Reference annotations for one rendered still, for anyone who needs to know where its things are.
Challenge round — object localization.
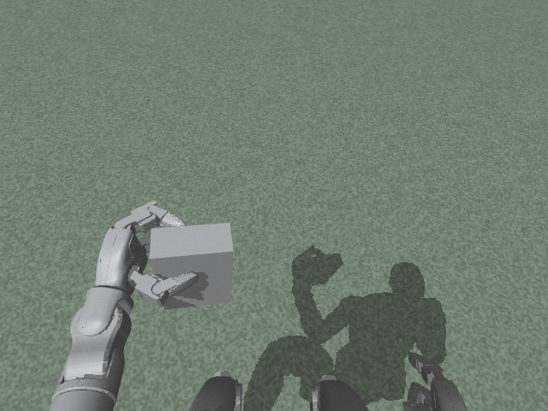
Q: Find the carton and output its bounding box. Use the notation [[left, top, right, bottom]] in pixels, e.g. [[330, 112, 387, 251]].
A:
[[149, 223, 234, 310]]

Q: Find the right robot hand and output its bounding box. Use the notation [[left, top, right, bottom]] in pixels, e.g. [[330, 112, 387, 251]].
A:
[[403, 352, 467, 411]]

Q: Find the left robot hand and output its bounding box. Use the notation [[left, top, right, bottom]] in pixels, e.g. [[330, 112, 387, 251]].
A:
[[95, 200, 199, 307]]

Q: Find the left robot arm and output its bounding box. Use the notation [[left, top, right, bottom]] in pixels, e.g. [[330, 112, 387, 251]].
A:
[[48, 286, 134, 411]]

